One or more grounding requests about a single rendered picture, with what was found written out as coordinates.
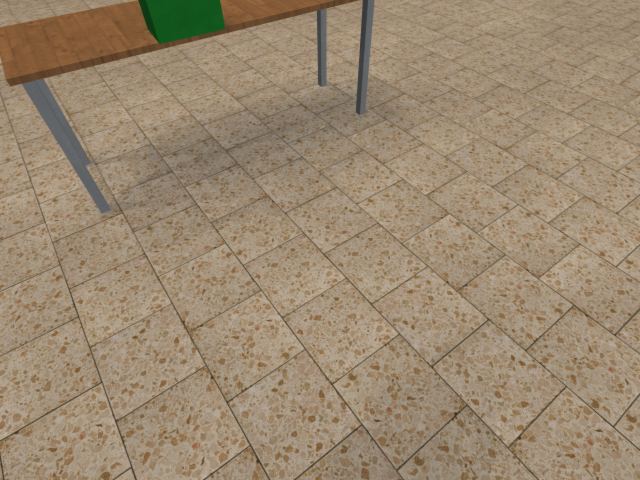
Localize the table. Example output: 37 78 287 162
0 0 375 213

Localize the carton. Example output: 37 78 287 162
138 0 225 44

